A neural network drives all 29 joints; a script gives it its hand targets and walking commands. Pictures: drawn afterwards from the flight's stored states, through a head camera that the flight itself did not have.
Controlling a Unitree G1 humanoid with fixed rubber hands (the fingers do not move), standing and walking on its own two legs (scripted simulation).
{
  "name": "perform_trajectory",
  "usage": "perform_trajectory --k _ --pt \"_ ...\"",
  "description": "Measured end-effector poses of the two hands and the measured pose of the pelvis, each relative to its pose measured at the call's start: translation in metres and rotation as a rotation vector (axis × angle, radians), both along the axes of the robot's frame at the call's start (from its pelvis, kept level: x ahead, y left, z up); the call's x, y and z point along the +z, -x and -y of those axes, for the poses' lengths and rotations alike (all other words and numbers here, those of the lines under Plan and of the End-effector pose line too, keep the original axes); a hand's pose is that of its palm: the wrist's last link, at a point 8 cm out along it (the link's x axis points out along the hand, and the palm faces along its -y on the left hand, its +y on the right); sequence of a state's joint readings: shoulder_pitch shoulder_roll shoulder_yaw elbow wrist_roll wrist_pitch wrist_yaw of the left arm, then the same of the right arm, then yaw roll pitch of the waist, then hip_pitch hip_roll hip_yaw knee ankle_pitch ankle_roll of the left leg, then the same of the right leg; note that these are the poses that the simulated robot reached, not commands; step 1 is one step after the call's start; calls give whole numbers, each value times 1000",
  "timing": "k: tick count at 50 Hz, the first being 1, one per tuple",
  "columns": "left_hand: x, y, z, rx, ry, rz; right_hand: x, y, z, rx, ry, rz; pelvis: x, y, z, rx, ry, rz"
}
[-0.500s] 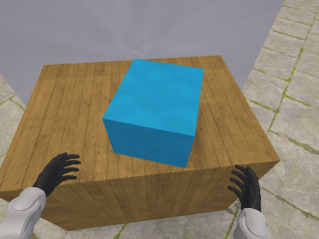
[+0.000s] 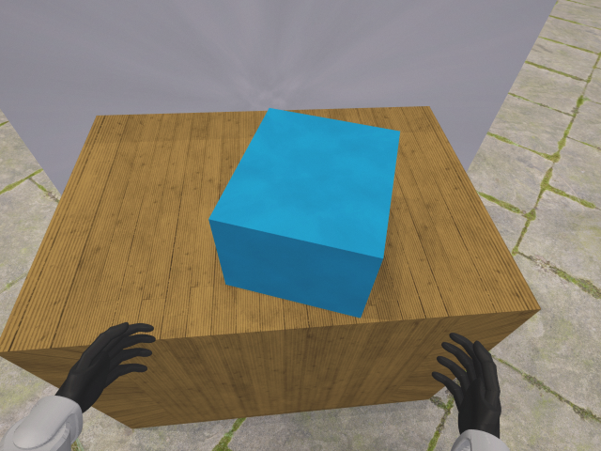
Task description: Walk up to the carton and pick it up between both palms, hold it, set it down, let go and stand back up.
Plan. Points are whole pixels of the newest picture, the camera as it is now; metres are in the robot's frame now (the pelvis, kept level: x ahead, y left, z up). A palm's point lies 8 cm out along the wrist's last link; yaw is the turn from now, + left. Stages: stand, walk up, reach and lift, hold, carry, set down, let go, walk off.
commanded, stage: set down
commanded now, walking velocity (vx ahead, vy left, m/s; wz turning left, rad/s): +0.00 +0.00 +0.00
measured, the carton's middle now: (312, 208) +0.50 -0.02 -0.02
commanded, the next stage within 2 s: let go in 1.88 s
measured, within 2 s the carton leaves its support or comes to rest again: neither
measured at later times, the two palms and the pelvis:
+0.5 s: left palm (92, 411) +0.18 +0.27 -0.01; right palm (479, 426) +0.13 -0.18 +0.01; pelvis -0.01 -0.01 +0.00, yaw +0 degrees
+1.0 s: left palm (115, 400) +0.19 +0.25 -0.01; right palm (484, 401) +0.16 -0.19 +0.02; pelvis +0.01 -0.02 +0.01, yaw +0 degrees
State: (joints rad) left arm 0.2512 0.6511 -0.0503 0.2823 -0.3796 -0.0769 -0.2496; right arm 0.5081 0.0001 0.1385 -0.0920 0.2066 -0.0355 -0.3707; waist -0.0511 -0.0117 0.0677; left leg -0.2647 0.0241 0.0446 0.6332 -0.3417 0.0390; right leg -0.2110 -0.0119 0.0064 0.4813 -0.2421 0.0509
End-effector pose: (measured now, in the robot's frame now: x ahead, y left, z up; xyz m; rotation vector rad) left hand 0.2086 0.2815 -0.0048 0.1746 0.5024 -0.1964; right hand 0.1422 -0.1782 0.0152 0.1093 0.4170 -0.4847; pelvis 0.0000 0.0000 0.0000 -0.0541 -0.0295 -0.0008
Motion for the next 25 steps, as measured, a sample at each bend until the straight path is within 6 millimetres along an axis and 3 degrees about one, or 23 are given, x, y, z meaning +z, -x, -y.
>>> perform_trajectory --k 25 --pt "-2 29 15 51 28 -25 -3 10 1 80 -26 -38 1 9 7 3 -9 47"
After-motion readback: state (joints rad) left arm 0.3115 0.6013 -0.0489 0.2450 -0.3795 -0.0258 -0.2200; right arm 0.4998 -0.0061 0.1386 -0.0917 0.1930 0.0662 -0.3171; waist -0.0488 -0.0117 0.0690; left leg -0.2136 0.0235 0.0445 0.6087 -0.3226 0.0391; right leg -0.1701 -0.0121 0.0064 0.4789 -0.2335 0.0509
